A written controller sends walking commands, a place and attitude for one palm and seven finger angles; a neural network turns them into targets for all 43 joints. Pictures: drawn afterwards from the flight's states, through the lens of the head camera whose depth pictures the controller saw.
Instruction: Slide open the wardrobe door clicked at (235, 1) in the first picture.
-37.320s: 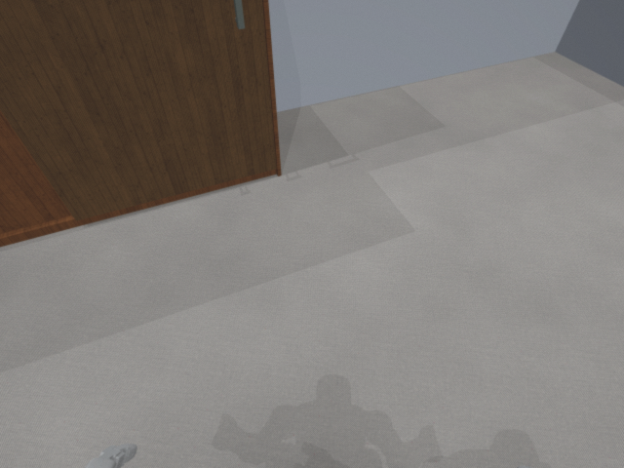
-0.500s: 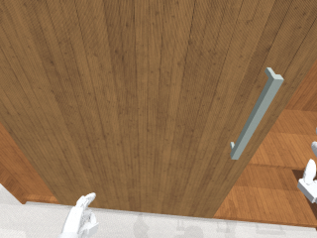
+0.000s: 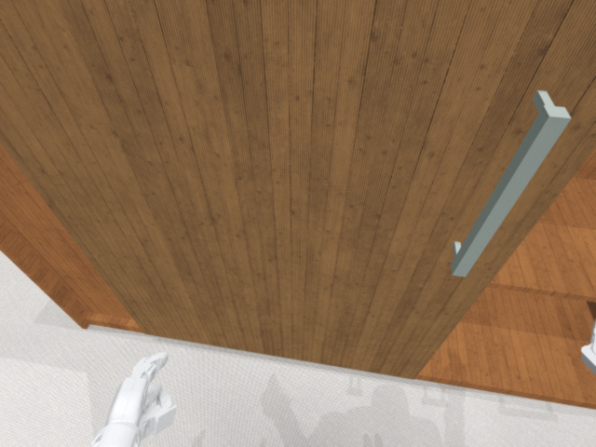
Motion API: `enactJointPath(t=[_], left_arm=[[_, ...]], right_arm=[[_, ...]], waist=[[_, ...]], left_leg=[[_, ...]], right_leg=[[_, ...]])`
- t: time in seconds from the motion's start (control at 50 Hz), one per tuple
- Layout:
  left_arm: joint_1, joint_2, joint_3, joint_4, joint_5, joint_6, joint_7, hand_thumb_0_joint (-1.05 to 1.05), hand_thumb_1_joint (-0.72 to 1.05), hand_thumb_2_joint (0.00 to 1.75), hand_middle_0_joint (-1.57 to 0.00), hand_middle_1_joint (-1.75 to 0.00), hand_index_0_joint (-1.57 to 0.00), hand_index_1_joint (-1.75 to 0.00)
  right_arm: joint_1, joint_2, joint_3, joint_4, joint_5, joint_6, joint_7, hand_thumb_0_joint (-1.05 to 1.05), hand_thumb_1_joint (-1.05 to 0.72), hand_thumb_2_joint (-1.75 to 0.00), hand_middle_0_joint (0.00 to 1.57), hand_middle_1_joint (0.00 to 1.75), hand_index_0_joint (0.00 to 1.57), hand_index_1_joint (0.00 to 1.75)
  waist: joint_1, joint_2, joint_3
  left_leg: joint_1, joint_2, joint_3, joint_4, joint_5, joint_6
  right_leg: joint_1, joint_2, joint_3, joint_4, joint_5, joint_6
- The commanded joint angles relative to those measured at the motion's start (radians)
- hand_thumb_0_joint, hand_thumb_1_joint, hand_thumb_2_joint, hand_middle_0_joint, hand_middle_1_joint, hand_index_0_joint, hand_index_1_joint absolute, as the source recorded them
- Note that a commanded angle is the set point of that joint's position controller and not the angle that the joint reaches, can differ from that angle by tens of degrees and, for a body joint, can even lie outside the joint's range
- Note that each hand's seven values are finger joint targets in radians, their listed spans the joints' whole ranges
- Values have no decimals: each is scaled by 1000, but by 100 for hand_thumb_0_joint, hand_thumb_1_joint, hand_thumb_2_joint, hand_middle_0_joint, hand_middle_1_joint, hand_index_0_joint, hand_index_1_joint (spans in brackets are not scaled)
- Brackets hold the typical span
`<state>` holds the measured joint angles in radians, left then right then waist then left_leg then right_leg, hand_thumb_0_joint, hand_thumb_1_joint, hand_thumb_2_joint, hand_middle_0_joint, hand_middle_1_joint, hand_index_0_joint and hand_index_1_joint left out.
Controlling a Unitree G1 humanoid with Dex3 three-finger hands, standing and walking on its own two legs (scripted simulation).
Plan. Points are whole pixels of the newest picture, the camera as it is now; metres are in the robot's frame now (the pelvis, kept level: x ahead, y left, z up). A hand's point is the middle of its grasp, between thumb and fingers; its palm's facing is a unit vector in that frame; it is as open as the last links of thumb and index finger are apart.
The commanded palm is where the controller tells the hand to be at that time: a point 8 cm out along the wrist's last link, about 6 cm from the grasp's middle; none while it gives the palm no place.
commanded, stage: step back with the hand held close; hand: right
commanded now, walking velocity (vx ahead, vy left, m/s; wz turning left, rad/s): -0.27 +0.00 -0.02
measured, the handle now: (493, 199) +0.43 -0.25 +0.11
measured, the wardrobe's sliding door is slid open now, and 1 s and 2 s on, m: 0.65 0.65 0.65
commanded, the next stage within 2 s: stop stepping back and stand still in 0.84 s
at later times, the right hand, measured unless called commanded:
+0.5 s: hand out of the picture +0.13 -0.29 +0.16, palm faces +0.47 +0.78 -0.41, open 7.4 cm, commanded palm +0.06 -0.33 +0.17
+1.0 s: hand out of the picture +0.09 -0.29 +0.17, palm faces +0.28 +0.86 -0.44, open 7.4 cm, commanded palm +0.03 -0.34 +0.17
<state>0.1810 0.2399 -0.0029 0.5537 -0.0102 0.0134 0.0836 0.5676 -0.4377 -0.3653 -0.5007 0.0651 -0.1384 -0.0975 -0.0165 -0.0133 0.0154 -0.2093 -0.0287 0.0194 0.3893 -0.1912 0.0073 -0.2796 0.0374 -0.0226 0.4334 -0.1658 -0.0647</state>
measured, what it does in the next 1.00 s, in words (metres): walks backwards: left foot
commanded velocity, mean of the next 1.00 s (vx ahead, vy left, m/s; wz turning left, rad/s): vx -0.29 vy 0.00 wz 0.03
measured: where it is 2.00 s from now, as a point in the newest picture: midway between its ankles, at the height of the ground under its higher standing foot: outside the picture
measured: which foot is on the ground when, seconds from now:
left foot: down 0.00-0.54, up 0.56-0.92, down 0.94-1.00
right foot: down 0.00-0.94, up 0.96-1.00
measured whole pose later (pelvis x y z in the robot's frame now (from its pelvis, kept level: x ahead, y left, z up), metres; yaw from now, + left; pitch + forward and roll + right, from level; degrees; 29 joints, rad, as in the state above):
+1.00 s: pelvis -0.14 -0.05 -0.02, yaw +5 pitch +3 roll +5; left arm 0.12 0.15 -0.03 0.65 0.02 -0.13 0.04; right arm 0.47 -0.51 -0.43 -0.59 0.07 -0.28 -0.08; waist -0.03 0.03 0.00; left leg -0.03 -0.05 -0.01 0.39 -0.41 -0.02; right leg -0.59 0.00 -0.07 0.62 -0.17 0.01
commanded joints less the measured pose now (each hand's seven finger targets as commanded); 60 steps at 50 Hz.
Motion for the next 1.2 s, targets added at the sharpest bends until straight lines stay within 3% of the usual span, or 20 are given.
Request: enactJointPath(t=[0.0,0.22,0.3,0.42,0.48,0.52,0.58,0.64,0.74,0.82,0.86,0.92,0.94,0.98,1.0,1.02,1.06,1.08,1.14,1.18], left_arm=[[-93,116,47,-170,2,-63,14,0,90,90,-20,-30,-20,-30],[-87,150,57,-166,4,-124,17,0,90,90,-20,-30,-20,-30],[-74,134,59,-169,11,-140,7,0,90,90,-20,-30,-20,-30],[-18,106,59,-108,15,-143,-12,0,90,90,-20,-30,-20,-30],[-44,121,56,-112,17,-148,2,0,90,90,-20,-30,-20,-30],[-83,151,64,-133,16,-168,9,0,90,90,-20,-30,-20,-30],[-77,123,77,-114,33,-183,-3,0,90,90,-20,-30,-20,-30],[-76,106,79,-91,22,-193,-30,0,90,90,-20,-30,-20,-30],[-36,85,64,-26,24,-226,-40,0,90,90,-20,-30,-20,-30],[-11,72,63,11,41,-221,-45,0,90,90,-20,-30,-20,-30],[7,63,61,17,43,-205,-45,0,90,90,-20,-30,-20,-30],[-72,39,35,-38,25,-176,-26,0,90,90,-20,-30,-20,-30],[-96,41,27,-63,26,-180,-22,0,90,90,-20,-30,-20,-30],[-69,64,52,-52,2,-176,-16,0,90,90,-20,-30,-20,-30],[-71,77,42,-61,-10,-170,-8,0,90,90,-20,-30,-20,-30],[-72,88,30,-54,-7,-164,2,0,90,90,-20,-30,-20,-30],[-105,133,29,-65,-4,-195,9,0,90,90,-20,-30,-20,-30],[-74,108,20,-50,11,-211,5,0,90,90,-20,-30,-20,-30],[-35,111,42,-67,20,-219,-16,0,90,90,-20,-30,-20,-30],[-31,101,44,-91,17,-225,-24,0,90,90,-20,-30,-20,-30]], right_arm=[[-36,-194,-206,-186,3,-95,-41,0,-90,-90,20,30,20,30],[-158,-142,-170,-140,-67,-130,-40,0,-90,-90,20,30,20,30],[-160,-176,-198,-224,-65,-157,-39,0,-90,-90,20,30,20,30],[-180,-169,-162,-246,-37,-169,-64,0,-90,-90,20,30,20,30],[-179,-177,-173,-247,-38,-172,-73,0,-90,-90,20,30,20,30],[-174,-184,-219,-264,-58,-186,-64,0,-90,-90,20,30,20,30],[-184,-190,-250,-212,-68,-190,-51,0,-90,-90,20,30,20,30],[-133,-151,-198,-219,-44,-178,-40,0,-90,-90,20,30,20,30],[-168,-134,-115,-283,-9,-177,-35,0,-90,-90,20,30,20,30],[-214,-174,-134,-274,-1,-181,-31,0,-90,-90,20,30,20,30],[-175,-246,-202,-294,4,-192,-28,0,-90,-90,20,30,20,30],[-147,-315,-264,-307,30,-213,-23,0,-90,-90,20,30,20,30],[-124,-317,-273,-296,32,-208,-27,0,-90,-90,20,30,20,30],[-83,-201,-204,-182,27,-156,1,0,-90,-90,20,30,20,30],[-86,-214,-223,-152,26,-119,-4,0,-90,-90,20,30,20,30],[-124,-204,-208,-124,21,-92,-3,0,-90,-90,20,30,20,30],[-248,-205,-192,-124,11,-86,-12,0,-90,-90,20,30,20,30],[-244,-226,-210,-103,6,-95,-25,0,-90,-90,20,30,20,30],[-170,-181,-182,-210,-5,-95,-39,0,-90,-90,20,30,20,30],[-12,-148,-160,-265,-6,-92,-37,0,-90,-90,20,30,20,30]], waist=[[-15,-59,-172],[-17,-91,-66],[-10,-34,-93],[27,98,-121],[27,-68,-93],[0,-303,-131],[-2,-233,-109],[-26,-93,-139],[-14,-234,-281],[-13,-241,-367],[-12,-147,-423],[-4,142,-243],[-18,142,-181],[22,320,-115],[45,244,-69],[54,62,-30],[22,-402,25],[12,-412,-40],[-18,-174,-128],[-24,-207,-177]], left_leg=[[66,49,-50,24,175,-24],[268,-9,-79,199,-42,-26],[157,33,-168,121,-41,5],[-307,237,-304,-104,-125,106],[-267,98,-166,28,-95,34],[89,-71,-46,405,-77,-28],[144,-103,-101,794,-191,-29],[-26,-97,-26,644,-268,-21],[-99,-94,37,266,-364,26],[-55,-72,33,8,-289,59],[-105,3,-13,-154,-132,84],[-308,329,-180,-243,156,147],[-355,343,-121,-189,78,161],[-282,255,-44,-91,37,159],[-269,214,-33,-27,65,119],[-262,127,14,111,30,46],[-201,-39,8,378,-303,-3],[-162,-44,-60,465,-382,12],[42,-90,18,392,-326,36],[182,-95,64,240,-293,35]], right_leg=[[18,-124,135,-85,136,-4],[-463,-201,280,-249,-586,-82],[-367,-140,234,-115,-486,-63],[78,-44,111,259,-178,32],[15,-112,200,39,-174,9],[-323,-297,417,-290,-478,-64],[-484,-388,485,-386,-622,-127],[-179,-296,326,-328,-426,-65],[251,-239,231,-373,-214,128],[414,-211,127,-251,164,184],[523,-163,61,-13,335,162],[307,-75,39,376,-92,104],[232,-65,32,465,-164,105],[148,-47,58,439,-132,89],[132,-61,31,290,-57,76],[129,-73,63,106,66,58],[29,-223,387,-215,26,1],[15,-271,498,-318,-231,44],[-81,-235,359,-460,-519,217],[-110,-173,200,-418,-436,191]])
